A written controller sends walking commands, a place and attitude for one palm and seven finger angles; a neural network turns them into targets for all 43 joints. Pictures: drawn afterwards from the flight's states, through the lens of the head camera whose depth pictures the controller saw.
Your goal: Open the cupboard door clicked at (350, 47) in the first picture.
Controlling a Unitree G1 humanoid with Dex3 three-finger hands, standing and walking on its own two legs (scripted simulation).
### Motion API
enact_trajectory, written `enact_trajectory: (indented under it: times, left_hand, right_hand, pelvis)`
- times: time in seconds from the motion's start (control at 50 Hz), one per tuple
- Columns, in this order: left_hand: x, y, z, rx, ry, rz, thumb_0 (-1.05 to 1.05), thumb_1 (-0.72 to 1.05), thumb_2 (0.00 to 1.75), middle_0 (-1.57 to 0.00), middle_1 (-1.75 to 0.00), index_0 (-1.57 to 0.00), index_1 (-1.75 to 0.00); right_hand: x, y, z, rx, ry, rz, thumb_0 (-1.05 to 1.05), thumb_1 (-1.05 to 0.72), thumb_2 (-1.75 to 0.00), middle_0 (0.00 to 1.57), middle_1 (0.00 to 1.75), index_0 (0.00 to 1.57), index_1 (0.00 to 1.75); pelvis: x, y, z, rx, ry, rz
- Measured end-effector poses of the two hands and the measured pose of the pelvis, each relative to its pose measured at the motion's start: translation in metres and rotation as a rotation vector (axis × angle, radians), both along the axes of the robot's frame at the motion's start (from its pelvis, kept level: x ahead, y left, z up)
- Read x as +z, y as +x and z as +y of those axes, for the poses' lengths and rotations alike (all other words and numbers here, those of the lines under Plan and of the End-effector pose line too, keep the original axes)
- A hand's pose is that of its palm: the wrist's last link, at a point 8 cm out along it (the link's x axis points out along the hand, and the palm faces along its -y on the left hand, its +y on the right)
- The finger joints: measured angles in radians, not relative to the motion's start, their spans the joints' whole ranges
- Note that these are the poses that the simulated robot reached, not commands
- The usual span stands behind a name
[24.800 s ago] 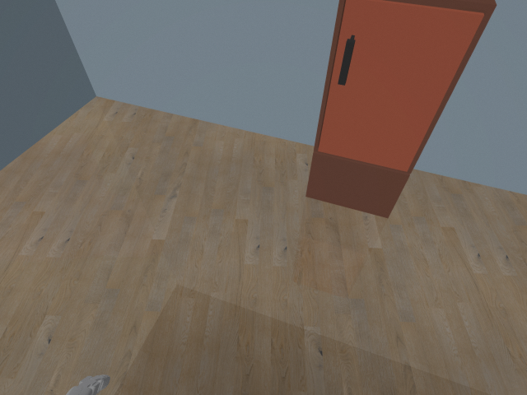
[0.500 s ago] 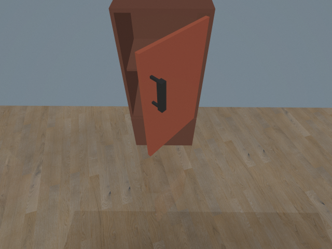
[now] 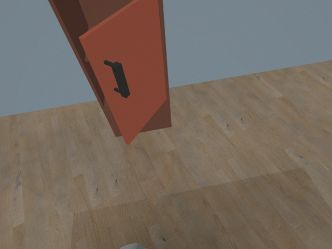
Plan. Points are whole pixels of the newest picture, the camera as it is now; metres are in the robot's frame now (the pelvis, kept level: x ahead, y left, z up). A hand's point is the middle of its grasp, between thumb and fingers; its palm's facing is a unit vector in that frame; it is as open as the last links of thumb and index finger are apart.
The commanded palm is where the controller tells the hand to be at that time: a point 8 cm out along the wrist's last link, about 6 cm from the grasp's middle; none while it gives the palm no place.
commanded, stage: walk to a spot facing it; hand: left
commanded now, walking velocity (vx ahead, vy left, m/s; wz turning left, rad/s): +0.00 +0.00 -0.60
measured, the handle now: (116, 79) +0.63 +0.23 +0.00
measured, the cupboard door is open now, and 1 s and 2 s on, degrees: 48 48 48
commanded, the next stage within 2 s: none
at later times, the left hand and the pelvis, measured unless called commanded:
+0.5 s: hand out of the picture +0.11 +0.21 -0.17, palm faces -0.18 -0.96 -0.23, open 7.4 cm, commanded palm none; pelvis +0.01 +0.02 +0.01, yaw -15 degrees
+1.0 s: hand (139, 227) +0.19 +0.10 -0.14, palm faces -0.53 -0.81 -0.26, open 7.4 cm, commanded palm none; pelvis +0.01 -0.03 +0.02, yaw -33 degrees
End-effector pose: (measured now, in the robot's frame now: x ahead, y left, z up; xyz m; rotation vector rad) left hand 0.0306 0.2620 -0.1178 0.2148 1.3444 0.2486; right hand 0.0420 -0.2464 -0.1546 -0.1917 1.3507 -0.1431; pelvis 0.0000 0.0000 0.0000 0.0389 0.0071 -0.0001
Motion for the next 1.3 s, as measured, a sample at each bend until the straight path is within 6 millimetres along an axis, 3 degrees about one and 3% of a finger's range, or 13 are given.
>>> enact_trajectory:
  times: [0.08,0.22,0.34,0.42,0.5,0.62,0.72,0.78,0.86,0.96,1.1,1.18,1.3]
  left_hand:
    - [0.005,0.006,-0.01,-0.029,0.023,-0.013,0.0,0.91,0.9,-0.19,-0.3,-0.2,-0.3]
    - [0.011,0.018,-0.027,-0.107,-0.001,0.012,0.0,0.91,0.9,-0.2,-0.3,-0.2,-0.3]
    - [0.005,0.037,-0.025,-0.159,-0.034,0.0,0.01,0.91,0.89,-0.2,-0.3,-0.2,-0.3]
    - [-0.007,0.053,-0.015,-0.197,-0.056,-0.004,0.01,0.91,0.89,-0.2,-0.3,-0.2,-0.3]
    - [-0.018,0.08,-0.005,-0.248,-0.072,-0.022,0.01,0.91,0.9,-0.2,-0.3,-0.2,-0.3]
    - [-0.006,0.124,-0.012,-0.346,-0.072,-0.078,0.01,0.91,0.9,-0.19,-0.3,-0.2,-0.3]
    - [0.002,0.154,-0.041,-0.468,-0.058,-0.092,0.01,0.91,0.9,-0.19,-0.3,-0.2,-0.3]
    - [0.0,0.17,-0.065,-0.544,-0.036,-0.122,0.01,0.91,0.9,-0.19,-0.3,-0.2,-0.3]
    - [0.005,0.175,-0.09,-0.599,-0.021,-0.127,0.01,0.91,0.9,-0.19,-0.3,-0.2,-0.3]
    - [0.009,0.174,-0.109,-0.642,-0.045,-0.093,0.01,0.91,0.9,-0.2,-0.3,-0.2,-0.3]
    - [-0.001,0.188,-0.116,-0.679,-0.108,-0.05,0.01,0.91,0.89,-0.2,-0.3,-0.2,-0.3]
    - [-0.017,0.213,-0.116,-0.706,-0.122,-0.012,0.01,0.91,0.9,-0.2,-0.3,-0.2,-0.3]
    - [-0.007,0.277,-0.16,-0.808,-0.152,-0.042,0.01,0.91,0.9,-0.19,-0.3,-0.2,-0.3]
  right_hand:
    - [0.003,0.001,-0.018,-0.039,0.005,-0.006,0.0,-0.9,-0.9,0.2,0.3,0.2,0.3]
    - [0.031,0.028,-0.034,-0.109,-0.023,-0.136,0.0,-0.9,-0.9,0.2,0.3,0.2,0.3]
    - [0.046,0.049,-0.028,-0.14,-0.05,-0.223,0.0,-0.9,-0.9,0.2,0.3,0.2,0.3]
    - [0.053,0.052,-0.017,-0.164,-0.075,-0.269,0.0,-0.9,-0.9,0.2,0.3,0.2,0.3]
    - [0.051,0.033,-0.008,-0.177,-0.112,-0.263,0.0,-0.9,-0.9,0.2,0.3,0.2,0.3]
    - [0.051,-0.027,0.0,-0.247,-0.104,-0.142,0.0,-0.9,-0.9,0.2,0.3,0.21,0.3]
    - [0.036,-0.081,-0.007,-0.371,-0.074,-0.072,0.0,-0.9,-0.9,0.2,0.3,0.21,0.3]
    - [0.018,-0.112,-0.018,-0.448,-0.056,-0.04,0.0,-0.9,-0.9,0.2,0.3,0.21,0.3]
    - [0.015,-0.136,-0.03,-0.524,-0.059,0.01,0.0,-0.9,-0.9,0.2,0.3,0.2,0.3]
    - [0.032,-0.133,-0.036,-0.57,-0.065,-0.036,0.01,-0.91,-0.9,0.2,0.3,0.2,0.3]
    - [0.048,-0.092,-0.037,-0.609,-0.092,-0.152,0.01,-0.9,-0.9,0.2,0.3,0.2,0.3]
    - [0.048,-0.073,-0.031,-0.635,-0.146,-0.212,0.0,-0.9,-0.9,0.2,0.3,0.2,0.3]
    - [0.057,-0.093,0.003,-0.738,-0.109,-0.096,0.0,-0.9,-0.9,0.2,0.3,0.2,0.3]
  pelvis:
    - [0.003,-0.003,-0.012,-0.022,-0.007,-0.005]
    - [0.017,-0.001,-0.017,-0.115,0.008,0.017]
    - [0.018,0.003,-0.008,-0.18,-0.002,0.027]
    - [0.014,0.005,0.005,-0.224,-0.014,0.038]
    - [0.007,0.006,0.015,-0.262,-0.037,0.036]
    - [0.015,0.006,0.012,-0.33,-0.058,0.038]
    - [0.011,0.004,0.0,-0.41,-0.052,0.036]
    - [-0.002,0.003,-0.014,-0.452,-0.028,0.036]
    - [0.002,-0.001,-0.019,-0.497,-0.027,0.024]
    - [0.014,0.005,-0.025,-0.557,-0.004,0.023]
    - [0.016,0.036,-0.026,-0.638,-0.013,0.032]
    - [0.006,0.062,-0.025,-0.687,-0.04,0.048]
    - [0.019,0.092,-0.045,-0.76,-0.05,0.055]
